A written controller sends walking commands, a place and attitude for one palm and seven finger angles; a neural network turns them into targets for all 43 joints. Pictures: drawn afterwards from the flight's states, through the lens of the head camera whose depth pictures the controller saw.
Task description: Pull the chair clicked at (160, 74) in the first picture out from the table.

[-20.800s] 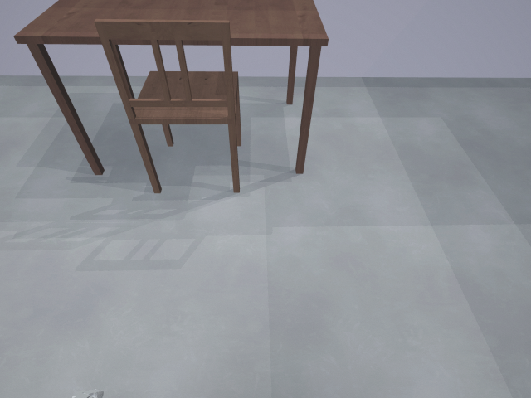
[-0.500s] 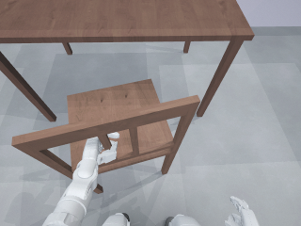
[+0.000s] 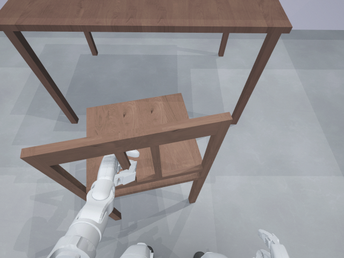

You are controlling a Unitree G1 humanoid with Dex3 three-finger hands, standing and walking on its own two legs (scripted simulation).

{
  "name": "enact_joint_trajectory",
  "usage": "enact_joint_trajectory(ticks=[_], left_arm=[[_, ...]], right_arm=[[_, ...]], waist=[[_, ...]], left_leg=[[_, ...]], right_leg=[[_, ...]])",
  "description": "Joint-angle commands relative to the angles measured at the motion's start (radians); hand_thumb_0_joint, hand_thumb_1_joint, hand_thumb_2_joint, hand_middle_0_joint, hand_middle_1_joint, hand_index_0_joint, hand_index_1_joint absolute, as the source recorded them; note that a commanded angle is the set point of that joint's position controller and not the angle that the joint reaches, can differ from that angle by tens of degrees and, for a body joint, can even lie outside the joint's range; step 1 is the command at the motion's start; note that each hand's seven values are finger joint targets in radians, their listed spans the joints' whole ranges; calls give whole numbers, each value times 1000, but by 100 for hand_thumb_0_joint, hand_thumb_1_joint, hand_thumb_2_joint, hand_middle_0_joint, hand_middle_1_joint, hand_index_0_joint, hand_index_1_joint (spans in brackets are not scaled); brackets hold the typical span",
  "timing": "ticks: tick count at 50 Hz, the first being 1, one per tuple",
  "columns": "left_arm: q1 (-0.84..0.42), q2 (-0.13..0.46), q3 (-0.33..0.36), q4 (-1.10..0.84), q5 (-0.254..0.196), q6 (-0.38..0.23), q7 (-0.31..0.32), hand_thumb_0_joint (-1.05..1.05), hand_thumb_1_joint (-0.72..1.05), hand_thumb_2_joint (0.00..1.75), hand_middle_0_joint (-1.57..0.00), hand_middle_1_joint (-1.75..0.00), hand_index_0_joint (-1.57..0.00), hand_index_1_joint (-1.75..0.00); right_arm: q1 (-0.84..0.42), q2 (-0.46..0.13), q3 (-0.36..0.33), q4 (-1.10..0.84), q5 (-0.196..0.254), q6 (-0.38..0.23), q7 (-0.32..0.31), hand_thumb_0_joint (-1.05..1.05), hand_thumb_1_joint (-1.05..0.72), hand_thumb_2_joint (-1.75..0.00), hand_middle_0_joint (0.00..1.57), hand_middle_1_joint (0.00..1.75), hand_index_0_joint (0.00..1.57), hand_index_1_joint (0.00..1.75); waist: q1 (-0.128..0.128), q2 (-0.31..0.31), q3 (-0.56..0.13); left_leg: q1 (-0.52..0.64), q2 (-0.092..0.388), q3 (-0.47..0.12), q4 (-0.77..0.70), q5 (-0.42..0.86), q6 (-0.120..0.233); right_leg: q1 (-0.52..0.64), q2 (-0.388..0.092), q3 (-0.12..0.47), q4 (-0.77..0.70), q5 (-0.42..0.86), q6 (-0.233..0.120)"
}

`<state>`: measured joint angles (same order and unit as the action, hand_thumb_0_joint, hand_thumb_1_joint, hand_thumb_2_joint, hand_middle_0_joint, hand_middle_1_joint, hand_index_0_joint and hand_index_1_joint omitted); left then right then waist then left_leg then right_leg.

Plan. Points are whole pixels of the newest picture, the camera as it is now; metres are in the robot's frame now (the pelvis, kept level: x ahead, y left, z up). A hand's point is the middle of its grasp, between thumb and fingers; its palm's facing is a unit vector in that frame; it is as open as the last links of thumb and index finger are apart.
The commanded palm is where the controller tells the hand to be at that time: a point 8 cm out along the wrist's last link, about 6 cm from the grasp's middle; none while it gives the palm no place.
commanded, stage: step backward, pulling the chair out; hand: left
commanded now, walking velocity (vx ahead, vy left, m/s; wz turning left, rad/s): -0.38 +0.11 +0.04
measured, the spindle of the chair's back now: (127, 167) +0.34 +0.15 -0.10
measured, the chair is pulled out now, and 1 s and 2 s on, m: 0.44 0.58 0.58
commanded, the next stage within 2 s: stop walking, hand still on the chair in 0.22 s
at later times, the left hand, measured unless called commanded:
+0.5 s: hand (121, 219) +0.20 +0.13 -0.07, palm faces +0.00 -0.99 -0.16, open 5.3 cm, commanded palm +0.18 +0.18 -0.05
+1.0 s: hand (121, 229) +0.18 +0.13 -0.06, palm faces +0.01 -0.99 -0.16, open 5.3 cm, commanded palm +0.16 +0.18 -0.05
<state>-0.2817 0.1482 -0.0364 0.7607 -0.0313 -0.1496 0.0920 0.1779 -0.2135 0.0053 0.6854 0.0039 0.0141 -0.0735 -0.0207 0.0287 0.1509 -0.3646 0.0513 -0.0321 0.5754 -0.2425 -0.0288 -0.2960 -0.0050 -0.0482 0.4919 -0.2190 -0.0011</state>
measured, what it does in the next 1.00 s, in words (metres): steps on the spot: left foot, then right foot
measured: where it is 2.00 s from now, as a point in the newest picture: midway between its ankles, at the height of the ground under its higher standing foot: outside the picture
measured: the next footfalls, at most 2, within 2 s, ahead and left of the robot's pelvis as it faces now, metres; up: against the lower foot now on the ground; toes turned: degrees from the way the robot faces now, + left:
left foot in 0.22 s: -0.02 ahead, +0.13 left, +0.00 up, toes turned +0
right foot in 0.42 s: -0.03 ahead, -0.13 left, +0.00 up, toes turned -2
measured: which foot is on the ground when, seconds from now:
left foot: down 0.00-0.06, up 0.08-0.20, down 0.22-1.00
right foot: down 0.00-0.26, up 0.28-0.40, down 0.42-1.00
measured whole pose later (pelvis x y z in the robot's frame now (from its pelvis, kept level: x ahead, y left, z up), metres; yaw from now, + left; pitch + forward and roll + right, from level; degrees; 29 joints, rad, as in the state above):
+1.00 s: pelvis -0.08 +0.00 +0.01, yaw +0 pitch -2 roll +0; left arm -0.07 0.13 -0.04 0.72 -0.03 -0.12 0.08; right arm 0.20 -0.23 0.01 0.71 0.03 -0.02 -0.11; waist -0.02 0.02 0.07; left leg -0.21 0.04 0.00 0.47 -0.23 -0.03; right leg -0.19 -0.02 -0.03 0.46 -0.23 0.01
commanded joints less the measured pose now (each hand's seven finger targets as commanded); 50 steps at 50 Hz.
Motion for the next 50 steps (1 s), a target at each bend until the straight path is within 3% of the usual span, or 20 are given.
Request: enact_joint_trajectory(ticks=[1,3,4,5,9,10,12,13,14,15,16,17,18,22,24,28,31,37,42,50], left_arm=[[-233,159,49,-172,38,-99,9,0,90,90,-50,-145,-50,-145],[-178,179,67,-156,28,-97,6,0,90,90,-50,-145,-50,-145],[-159,180,72,-142,27,-84,3,0,90,90,-50,-145,-50,-145],[-122,169,69,-118,24,-63,4,0,90,90,-50,-145,-50,-145],[-93,123,50,-136,8,-26,5,0,90,90,-50,-145,-50,-145],[-98,130,41,-142,0,-14,8,0,90,90,-50,-145,-50,-145],[-110,78,7,-195,-1,-21,-2,0,90,90,-50,-145,-50,-145],[-156,52,-16,-218,1,-24,-6,0,90,90,-50,-145,-50,-145],[-199,44,-22,-226,8,-24,-7,0,90,90,-50,-145,-50,-145],[-203,64,-4,-231,3,-22,-5,0,90,90,-50,-145,-50,-145],[-200,40,-17,-207,1,-19,-8,0,90,90,-50,-145,-50,-145],[-326,73,-8,-363,-2,-33,-10,0,90,90,-50,-145,-50,-145],[-289,71,-1,-344,4,-34,-8,0,90,90,-50,-145,-50,-145],[-198,96,1,-283,22,-6,-14,0,90,90,-50,-145,-50,-145],[-159,129,45,-215,15,8,-4,0,90,90,-50,-145,-50,-145],[-165,154,60,-182,12,4,6,0,90,90,-50,-145,-50,-145],[-141,166,73,-157,13,-1,10,0,90,90,-50,-145,-50,-145],[-97,122,48,-163,12,-19,3,0,90,90,-50,-145,-50,-145],[-41,105,33,-206,15,-29,0,0,90,90,-50,-145,-50,-145],[12,117,27,-263,17,-20,-1,0,90,90,-50,-145,-50,-145]], right_arm=[[33,-159,-69,-94,15,-29,-28,0,-90,-90,20,30,20,30],[-26,-149,-64,-121,23,-25,-44,0,-90,-90,20,30,20,30],[-47,-140,-54,-126,20,-20,-47,0,-90,-90,20,30,20,30],[-43,-145,-47,-113,16,-19,-46,0,-90,-90,20,30,20,30],[-15,-135,-30,-122,24,-11,-46,0,-90,-90,20,30,20,30],[-14,-152,-36,-119,26,-6,-54,0,-90,-90,20,30,20,30],[-34,-173,-44,-155,14,3,-54,0,-90,-90,20,30,20,30],[-56,-154,-28,-165,6,8,-47,0,-90,-90,20,30,20,30],[-61,-138,-27,-163,-3,8,-40,0,-90,-90,20,30,20,30],[-41,-135,-34,-148,-1,6,-39,0,-90,-90,20,30,20,30],[-3,-141,-42,-132,2,-1,-28,0,-90,-90,20,30,20,30],[8,-138,-40,-141,9,-13,-20,0,-90,-90,20,30,20,30],[14,-144,-43,-138,11,-26,-20,0,-90,-90,20,30,20,30],[13,-143,-29,-132,19,-58,-22,0,-90,-90,20,30,20,30],[13,-146,-38,-129,29,-59,-30,0,-90,-90,20,30,20,30],[0,-127,-27,-112,25,-63,-42,0,-90,-90,20,30,20,30],[1,-126,-27,-94,21,-59,-49,0,-90,-90,20,30,20,30],[-22,-118,-25,-94,19,-64,-51,0,-90,-90,20,30,20,30],[-24,-128,-31,-95,19,-75,-48,0,-90,-90,20,30,20,30],[-22,-133,-32,-102,17,-76,-46,0,-90,-90,20,30,20,30]], waist=[[-34,-58,-483],[-7,-144,-481],[10,-152,-448],[10,-118,-436],[-5,-208,-436],[-9,-176,-405],[17,61,-372],[16,202,-365],[16,257,-344],[16,228,-346],[12,184,-353],[9,140,-380],[7,147,-390],[-10,141,-396],[1,26,-386],[-5,-37,-323],[-7,-76,-284],[-1,-27,-246],[8,14,-301],[7,17,-318]], left_leg=[[127,85,-20,62,401,6],[23,-22,-9,240,-179,-17],[-12,-37,-45,300,-266,-13],[-12,-32,-64,275,-267,-11],[88,-17,-12,-3,-127,-1],[132,16,-20,-111,-25,13],[121,163,-147,-217,168,92],[43,228,-223,-263,185,130],[15,263,-256,-265,251,158],[72,279,-260,-223,381,183],[167,272,-241,-148,541,182],[260,260,-219,-103,600,169],[315,235,-193,-63,598,146],[216,130,-103,-106,278,70],[156,94,-54,-141,26,49],[174,28,-5,-117,-144,47],[190,10,-4,-89,-124,48],[194,40,-40,-145,21,58],[235,69,-52,-160,231,58],[276,72,-35,-159,283,52]], right_leg=[[261,-192,136,-36,624,-78],[222,-344,236,-87,692,-146],[173,-372,243,-106,547,-158],[168,-371,233,-100,516,-168],[167,-290,159,-65,356,-101],[130,-255,132,-54,260,-79],[68,-86,40,44,32,8],[90,-47,12,190,-73,11],[60,-34,22,275,-185,4],[29,-28,33,282,-216,3],[-9,-24,41,224,-212,-2],[-4,-28,44,131,-176,-2],[15,-28,38,24,-105,-2],[151,-53,33,-91,102,-9],[154,-65,68,-89,-30,-11],[55,-121,142,-186,-244,-19],[21,-153,157,-221,-290,-29],[55,-125,117,-167,-131,-20],[130,-95,76,-91,119,-15],[138,-97,71,-93,200,-14]])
